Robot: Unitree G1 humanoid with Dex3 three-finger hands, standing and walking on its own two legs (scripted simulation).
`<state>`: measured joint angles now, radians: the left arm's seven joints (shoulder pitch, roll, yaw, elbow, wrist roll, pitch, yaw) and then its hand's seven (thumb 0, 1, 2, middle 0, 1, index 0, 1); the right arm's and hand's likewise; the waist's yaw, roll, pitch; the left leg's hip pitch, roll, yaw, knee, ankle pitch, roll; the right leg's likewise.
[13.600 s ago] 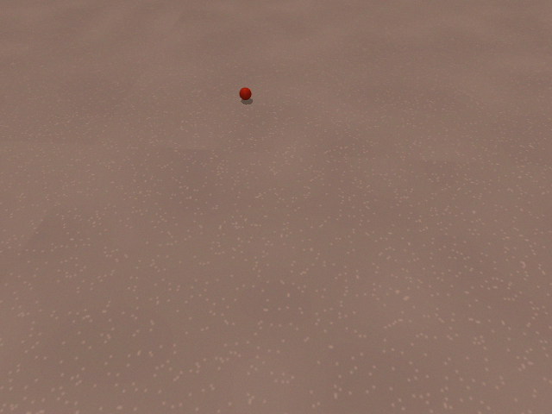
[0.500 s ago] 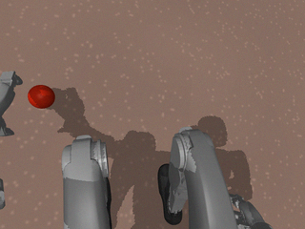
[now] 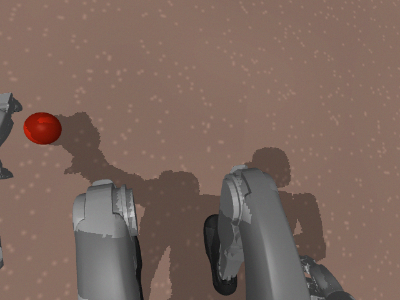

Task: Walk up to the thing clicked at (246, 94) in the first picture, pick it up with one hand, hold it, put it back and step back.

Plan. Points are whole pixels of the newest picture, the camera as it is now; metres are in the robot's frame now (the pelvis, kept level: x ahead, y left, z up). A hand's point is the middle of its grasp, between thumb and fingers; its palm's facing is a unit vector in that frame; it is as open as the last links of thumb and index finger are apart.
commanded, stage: approach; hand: left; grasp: from above
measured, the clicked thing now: (43, 128) +0.46 +0.33 -0.28
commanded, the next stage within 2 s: rest palm in 0.70 s
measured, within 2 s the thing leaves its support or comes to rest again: neither
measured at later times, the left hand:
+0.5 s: hand (44, 95) +0.49 +0.29 -0.16, palm faces -0.34 -0.03 -0.94, open 13.9 cm
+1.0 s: hand (25, 151) +0.39 +0.33 -0.21, palm faces -0.48 -0.12 -0.87, open 13.9 cm
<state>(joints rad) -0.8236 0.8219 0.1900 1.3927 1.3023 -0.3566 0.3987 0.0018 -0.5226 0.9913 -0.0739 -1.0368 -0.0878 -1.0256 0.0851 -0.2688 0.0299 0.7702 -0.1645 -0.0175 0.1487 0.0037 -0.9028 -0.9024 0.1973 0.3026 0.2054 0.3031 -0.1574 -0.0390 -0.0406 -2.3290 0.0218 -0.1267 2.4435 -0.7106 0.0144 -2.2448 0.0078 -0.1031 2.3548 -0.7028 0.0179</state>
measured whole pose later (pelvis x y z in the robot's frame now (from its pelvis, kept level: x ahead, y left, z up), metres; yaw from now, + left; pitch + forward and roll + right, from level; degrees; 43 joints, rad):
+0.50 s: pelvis +0.00 +0.00 +0.00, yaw -1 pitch +35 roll -8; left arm -1.04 0.76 0.12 1.46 1.31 -0.16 0.47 0.00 -0.51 0.96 -0.08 -1.09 -0.10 -1.07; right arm 0.14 -0.27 0.07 0.74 -0.15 -0.04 0.14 0.00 -0.91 -0.90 0.20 0.30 0.20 0.30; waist -0.28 -0.01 -0.05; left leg -2.34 0.03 -0.13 2.43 -0.71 0.01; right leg -2.27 0.02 -0.10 2.34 -0.69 0.02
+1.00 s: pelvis -0.01 +0.00 -0.01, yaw -1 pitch +30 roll -10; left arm -0.88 0.84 0.09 1.50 1.32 -0.40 0.47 0.00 -0.48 0.93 -0.07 -1.08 -0.11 -1.05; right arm 0.09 -0.29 0.09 0.77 -0.19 -0.03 0.14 0.00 -0.90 -0.90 0.20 0.30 0.21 0.30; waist -0.21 -0.09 0.01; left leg -2.34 0.01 -0.14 2.47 -0.68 0.02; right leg -2.23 0.01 -0.12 2.37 -0.67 0.02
